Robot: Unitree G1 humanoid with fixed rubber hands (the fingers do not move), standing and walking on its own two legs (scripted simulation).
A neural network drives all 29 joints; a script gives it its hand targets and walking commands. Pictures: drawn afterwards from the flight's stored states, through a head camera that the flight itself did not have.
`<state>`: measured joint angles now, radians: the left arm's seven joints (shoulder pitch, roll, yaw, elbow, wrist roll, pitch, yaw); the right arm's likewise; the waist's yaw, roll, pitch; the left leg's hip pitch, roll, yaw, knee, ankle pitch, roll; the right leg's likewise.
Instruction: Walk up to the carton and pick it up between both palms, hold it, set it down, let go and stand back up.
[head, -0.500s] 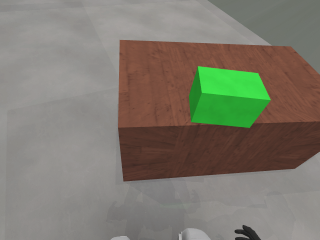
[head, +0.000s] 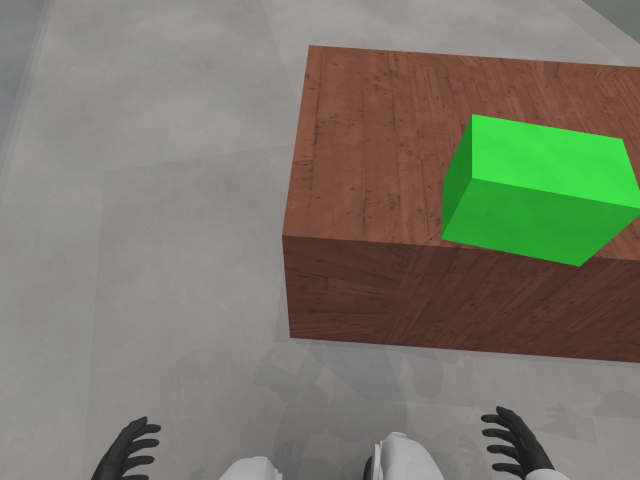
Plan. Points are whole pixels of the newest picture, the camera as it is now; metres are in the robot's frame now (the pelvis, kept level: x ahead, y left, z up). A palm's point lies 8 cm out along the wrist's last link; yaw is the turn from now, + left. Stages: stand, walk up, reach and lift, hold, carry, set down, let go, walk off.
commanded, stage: walk up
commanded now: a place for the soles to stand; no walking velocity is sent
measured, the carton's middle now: (526, 191) +0.60 -0.39 -0.08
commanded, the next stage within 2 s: none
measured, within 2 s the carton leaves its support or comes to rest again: neither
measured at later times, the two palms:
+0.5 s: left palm out of the picture +0.05 +0.26 -0.08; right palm out of the picture +0.13 -0.25 -0.07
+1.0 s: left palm (227, 442) +0.17 +0.13 -0.09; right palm out of the picture +0.03 -0.41 -0.12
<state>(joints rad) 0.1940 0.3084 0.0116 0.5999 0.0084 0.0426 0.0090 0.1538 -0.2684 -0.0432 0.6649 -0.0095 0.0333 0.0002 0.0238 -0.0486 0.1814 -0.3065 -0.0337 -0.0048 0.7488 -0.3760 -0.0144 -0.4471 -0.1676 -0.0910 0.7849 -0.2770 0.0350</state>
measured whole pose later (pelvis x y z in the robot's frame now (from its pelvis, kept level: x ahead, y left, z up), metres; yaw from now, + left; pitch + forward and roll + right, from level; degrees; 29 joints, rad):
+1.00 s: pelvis +0.05 -0.12 +0.00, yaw -6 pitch -4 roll +0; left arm 0.31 0.27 0.07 0.63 0.05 0.02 -0.09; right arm 0.41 -0.29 -0.09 0.78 -0.07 -0.01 -0.05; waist -0.02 0.01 0.11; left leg -0.18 0.20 -0.03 0.80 -0.52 0.02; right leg -0.42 -0.07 -0.06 0.79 -0.27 0.01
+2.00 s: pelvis +0.21 -0.40 +0.01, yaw -2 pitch -3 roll +0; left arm 0.36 0.26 0.01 0.69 0.02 0.01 0.00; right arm 0.26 -0.26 -0.04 0.66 -0.03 0.02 -0.02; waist 0.04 0.00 0.11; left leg -0.39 0.02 0.06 0.81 -0.40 0.01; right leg -0.30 -0.05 -0.11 0.75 -0.40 -0.02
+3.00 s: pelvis +0.23 -0.38 +0.03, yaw -1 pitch -1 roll +0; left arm 0.38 0.27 0.01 0.70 0.01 0.00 0.00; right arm 0.23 -0.25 -0.01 0.79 0.00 0.03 0.03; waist -0.01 0.00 0.03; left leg -0.29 -0.03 0.05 0.52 -0.21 0.05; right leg -0.21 -0.07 -0.11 0.54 -0.30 0.02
